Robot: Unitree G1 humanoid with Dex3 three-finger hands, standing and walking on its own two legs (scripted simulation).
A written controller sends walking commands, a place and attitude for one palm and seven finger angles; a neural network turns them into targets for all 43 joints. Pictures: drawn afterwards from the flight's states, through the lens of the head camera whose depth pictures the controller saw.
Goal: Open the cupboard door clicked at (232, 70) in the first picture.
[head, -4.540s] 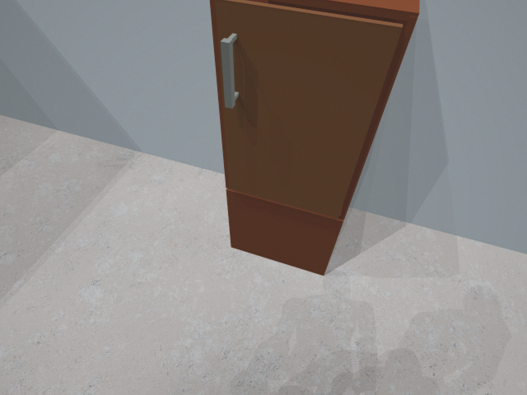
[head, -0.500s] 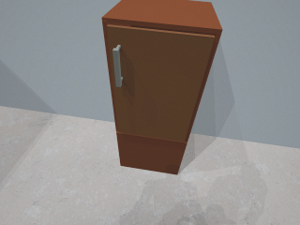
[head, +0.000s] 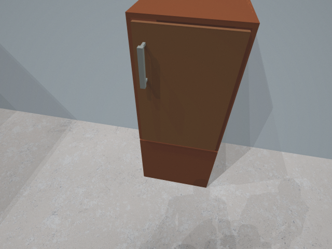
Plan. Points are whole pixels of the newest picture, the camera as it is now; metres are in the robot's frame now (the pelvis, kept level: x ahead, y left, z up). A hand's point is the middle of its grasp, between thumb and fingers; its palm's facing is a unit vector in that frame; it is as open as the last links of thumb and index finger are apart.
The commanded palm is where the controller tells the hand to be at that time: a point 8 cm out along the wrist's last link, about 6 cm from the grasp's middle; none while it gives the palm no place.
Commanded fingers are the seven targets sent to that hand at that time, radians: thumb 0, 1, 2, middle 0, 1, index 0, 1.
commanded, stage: shuffle to correct the standing spot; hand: left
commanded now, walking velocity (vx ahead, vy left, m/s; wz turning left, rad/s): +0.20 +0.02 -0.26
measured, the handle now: (143, 66) +0.69 +0.15 +0.11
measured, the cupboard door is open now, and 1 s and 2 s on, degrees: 0 0 0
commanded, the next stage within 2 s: come to a stop and stand still in 0.82 s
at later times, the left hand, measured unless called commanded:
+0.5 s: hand out of the picture +0.13 +0.18 -0.16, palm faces -0.14 -0.98 -0.15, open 7.4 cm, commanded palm none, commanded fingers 0.00 0.90 0.90 -0.20 -0.30 -0.20 -0.30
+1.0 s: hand (102, 238) +0.19 +0.21 -0.19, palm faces -0.06 -0.98 -0.17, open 7.2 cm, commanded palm none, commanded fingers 0.00 0.90 0.90 -0.20 -0.30 -0.20 -0.30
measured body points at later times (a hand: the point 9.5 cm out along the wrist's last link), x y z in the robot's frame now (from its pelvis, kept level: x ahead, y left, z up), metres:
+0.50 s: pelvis +0.02 +0.02 +0.01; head +0.03 +0.04 +0.46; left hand +0.13 +0.24 -0.14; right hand -0.12 -0.16 -0.13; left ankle -0.03 +0.10 -0.73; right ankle +0.07 -0.14 -0.69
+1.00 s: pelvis +0.15 +0.03 -0.01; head +0.15 +0.06 +0.44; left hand +0.20 +0.26 -0.18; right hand +0.16 -0.22 -0.14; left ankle +0.20 +0.11 -0.73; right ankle +0.07 -0.12 -0.71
